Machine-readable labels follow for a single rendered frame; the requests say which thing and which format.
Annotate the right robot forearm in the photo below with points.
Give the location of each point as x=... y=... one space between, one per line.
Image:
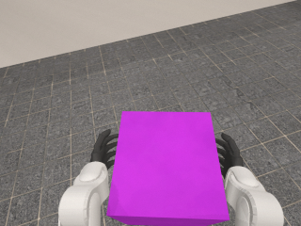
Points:
x=253 y=206

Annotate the carton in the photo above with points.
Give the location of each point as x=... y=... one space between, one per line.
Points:
x=167 y=171

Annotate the robot left hand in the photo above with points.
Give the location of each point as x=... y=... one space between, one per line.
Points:
x=101 y=148

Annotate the left robot forearm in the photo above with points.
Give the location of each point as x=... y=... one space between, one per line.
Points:
x=80 y=205

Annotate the robot right hand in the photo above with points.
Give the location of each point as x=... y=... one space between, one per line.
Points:
x=231 y=154

